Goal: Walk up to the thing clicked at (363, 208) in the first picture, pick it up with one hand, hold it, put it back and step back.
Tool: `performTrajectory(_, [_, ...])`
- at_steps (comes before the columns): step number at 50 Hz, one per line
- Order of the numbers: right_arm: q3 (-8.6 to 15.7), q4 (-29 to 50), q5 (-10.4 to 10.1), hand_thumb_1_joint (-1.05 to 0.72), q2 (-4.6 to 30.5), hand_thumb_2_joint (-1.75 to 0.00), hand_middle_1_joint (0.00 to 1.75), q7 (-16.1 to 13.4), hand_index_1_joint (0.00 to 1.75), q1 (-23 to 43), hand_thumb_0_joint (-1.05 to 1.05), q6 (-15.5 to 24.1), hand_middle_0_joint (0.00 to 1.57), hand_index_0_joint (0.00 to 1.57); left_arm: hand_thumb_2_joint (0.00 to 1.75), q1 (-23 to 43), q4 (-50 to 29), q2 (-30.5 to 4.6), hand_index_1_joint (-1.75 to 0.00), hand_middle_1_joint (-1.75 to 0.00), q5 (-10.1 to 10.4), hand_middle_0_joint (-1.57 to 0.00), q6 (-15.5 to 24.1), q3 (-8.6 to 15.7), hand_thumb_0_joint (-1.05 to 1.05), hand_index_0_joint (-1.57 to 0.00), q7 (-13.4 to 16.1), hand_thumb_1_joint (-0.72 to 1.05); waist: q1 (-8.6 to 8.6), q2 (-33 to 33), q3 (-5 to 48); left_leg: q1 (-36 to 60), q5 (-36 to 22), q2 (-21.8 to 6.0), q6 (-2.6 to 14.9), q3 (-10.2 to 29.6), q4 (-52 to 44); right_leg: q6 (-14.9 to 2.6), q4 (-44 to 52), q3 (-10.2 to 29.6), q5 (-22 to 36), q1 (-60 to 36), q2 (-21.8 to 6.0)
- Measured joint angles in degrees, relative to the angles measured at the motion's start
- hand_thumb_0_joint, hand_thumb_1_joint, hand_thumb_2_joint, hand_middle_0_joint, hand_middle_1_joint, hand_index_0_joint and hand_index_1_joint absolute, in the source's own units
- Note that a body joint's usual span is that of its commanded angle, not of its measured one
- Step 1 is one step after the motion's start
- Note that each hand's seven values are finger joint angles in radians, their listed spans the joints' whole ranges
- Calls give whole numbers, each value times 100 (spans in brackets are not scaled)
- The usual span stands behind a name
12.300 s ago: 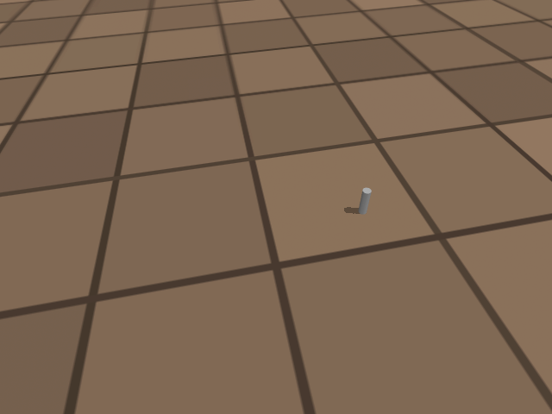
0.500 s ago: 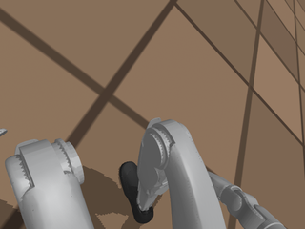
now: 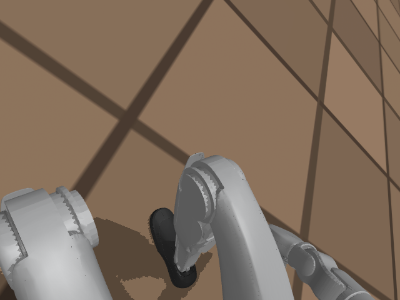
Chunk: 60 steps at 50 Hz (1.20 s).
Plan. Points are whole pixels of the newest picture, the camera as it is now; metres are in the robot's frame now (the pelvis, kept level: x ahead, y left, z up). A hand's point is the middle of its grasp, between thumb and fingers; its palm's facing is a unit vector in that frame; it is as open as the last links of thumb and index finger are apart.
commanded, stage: close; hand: left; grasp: from the side
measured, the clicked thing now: out of the picture +0.42 +0.32 -0.21
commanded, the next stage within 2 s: settle in 0.02 s
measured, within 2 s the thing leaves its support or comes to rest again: leaves its support in 0.42 s
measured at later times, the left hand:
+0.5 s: hand out of the picture +0.42 +0.32 -0.16, palm faces +0.47 -0.88 +0.00, open 5.3 cm
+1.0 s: hand out of the picture +0.39 +0.35 -0.05, palm faces +0.44 -0.90 -0.04, open 5.3 cm
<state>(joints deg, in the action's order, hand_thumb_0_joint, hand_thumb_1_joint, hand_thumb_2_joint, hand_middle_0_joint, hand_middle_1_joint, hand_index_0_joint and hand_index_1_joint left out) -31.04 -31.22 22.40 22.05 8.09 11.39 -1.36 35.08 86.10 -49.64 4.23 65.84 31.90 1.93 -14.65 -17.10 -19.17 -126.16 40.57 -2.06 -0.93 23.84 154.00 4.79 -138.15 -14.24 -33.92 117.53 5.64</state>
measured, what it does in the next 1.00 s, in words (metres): stands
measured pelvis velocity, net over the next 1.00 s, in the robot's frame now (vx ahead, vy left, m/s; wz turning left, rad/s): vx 0.01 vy -0.01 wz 0.09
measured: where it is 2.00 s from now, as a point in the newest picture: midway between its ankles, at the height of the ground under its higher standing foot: (129, 291)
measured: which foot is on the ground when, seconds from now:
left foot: down 0.00-1.00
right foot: down 0.00-1.00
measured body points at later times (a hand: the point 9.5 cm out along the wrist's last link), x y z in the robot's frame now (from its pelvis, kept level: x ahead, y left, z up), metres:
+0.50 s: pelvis +0.00 +0.00 +0.00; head +0.22 +0.20 +0.34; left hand +0.39 +0.36 -0.16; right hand +0.18 -0.24 -0.02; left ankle +0.08 +0.13 -0.24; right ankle +0.15 -0.12 -0.24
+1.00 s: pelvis +0.01 -0.01 +0.03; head +0.19 +0.15 +0.41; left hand +0.37 +0.40 -0.04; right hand +0.22 -0.23 -0.04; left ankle +0.08 +0.13 -0.24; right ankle +0.15 -0.12 -0.24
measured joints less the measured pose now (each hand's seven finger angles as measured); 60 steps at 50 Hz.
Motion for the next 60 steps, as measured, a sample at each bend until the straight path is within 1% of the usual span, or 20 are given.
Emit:
performTrajectory(5, [-10, 3, -6, -87, 7, -89, 30, -3, 30, -24, 0, -13, 20, 20, 88, 59, 6, -28, -101, -97, 9, -86, -24, -5, 3, -88, 8, 27, -13, 1, 0, -18, 4, -5, 14, -6, -3, 1, 8, 2, -4, 9, 1])
performTrajectory(8, [-22, 12, -8, -87, 6, -89, 30, -6, 30, -25, 0, -21, 20, 20, 95, 104, 32, -48, -108, -104, -18, -90, -22, -1, 3, -93, 10, 25, -24, -2, -1, -16, 17, -8, 17, -2, -3, -1, 15, -3, -14, 3, 1])
performTrajectory(12, [-33, 47, -7, -88, 5, -89, 30, -7, 30, -21, 0, -42, 20, 20, 103, 136, 16, -63, -116, -112, 4, -96, -40, 40, 4, -97, 12, 23, -42, 1, -1, -14, 36, -6, 18, 17, -1, 3, 28, -18, -29, -10, 2])
performTrajectory(17, [0, 72, -21, -89, 6, -89, 30, -7, 30, -33, 0, -62, 20, 20, 106, 126, -124, -27, -115, -113, -12, -97, -102, 89, 5, -99, 6, 22, -20, 2, -15, 2, 47, 1, 9, 21, -9, -13, 35, -26, -44, -34, -9])
performTrajectory(23, [146, 37, -64, -89, -13, -89, 30, 11, 30, -111, 0, -102, 20, 20, 109, 60, -571, 97, -114, -112, -46, -99, -295, 95, 5, -100, -38, 20, 66, 38, 50, -3, 19, 16, -11, -28, -63, -25, 39, 3, -51, -22, -49])
performTrajectory(30, [457, -35, -244, -89, -54, -89, 30, 47, 30, -278, 0, -126, 20, 20, 111, -59, -1236, 359, -114, -112, -4, -99, -672, -50, 5, -101, -176, 19, 171, 237, 332, -99, -43, 27, 5, -170, -193, -51, 70, 84, -78, 68, -120])
performTrajectory(33, [625, -58, -354, -89, -76, -89, 30, 63, 30, -379, 0, -121, 20, 20, 111, -150, -1580, 517, -113, -112, 63, -100, -876, -146, 5, -101, -250, 19, 226, 361, 503, -147, -51, 25, 19, -251, -267, -69, 95, 131, -109, 115, -153])
performTrajectory(38, [930, -135, -589, -89, -146, -89, 30, 49, 30, -568, 0, -119, 20, 20, 112, -250, -2143, 816, -113, -113, 151, -100, -1262, -335, 6, -101, -395, 19, 354, 558, 838, -221, -63, 22, 41, -427, -427, -112, 140, 238, -180, 200, -226])
performTrajectory(45, [1384, -255, -926, -88, -303, -89, 30, -8, 30, -832, 0, -172, 20, 20, 112, -339, -2856, 1183, -113, -113, 237, -100, -1856, -521, 6, -102, -629, 19, 527, 838, 1304, -323, -101, 37, 64, -693, -690, -165, 220, 407, -277, 331, -343])
performTrajectory(51, [1689, -302, -1182, -88, -407, -89, 30, -65, 30, -1019, 0, -246, 20, 20, 112, -407, -3173, 1425, -113, -113, 298, -101, -2294, -596, 6, -102, -763, 19, 627, 1080, 1608, -365, -120, 38, 69, -911, -930, -200, 301, 558, -352, 431, -425])
performTrajectory(55, [1866, -345, -1324, -88, -458, -89, 30, -115, 30, -1136, 0, -276, 20, 20, 111, -455, -3341, 1601, -113, -113, 345, -101, -2469, -643, 6, -102, -869, 20, 681, 1222, 1794, -365, -114, 45, 49, -1040, -1104, -214, 364, 650, -410, 485, -481])
performTrajectory(57, [1924, -368, -1381, -87, -466, -89, 30, -146, 30, -1165, 0, -286, 20, 20, 111, -448, -3359, 1691, -113, -113, 391, -101, -2536, -621, 6, -102, -911, 20, 690, 1282, 1857, -348, -109, 48, 34, -1093, -1183, -214, 391, 690, -436, 498, -503])
performTrajectory(60, [2038, -388, -1445, -87, -485, -89, 30, -191, 30, -1216, 1, -297, 20, 20, 111, -435, -3432, 1784, -113, -113, 395, -101, -2619, -572, 6, -102, -969, 20, 702, 1351, 1953, -327, -96, 45, 2, -1156, -1287, -234, 425, 737, -467, 529, -527])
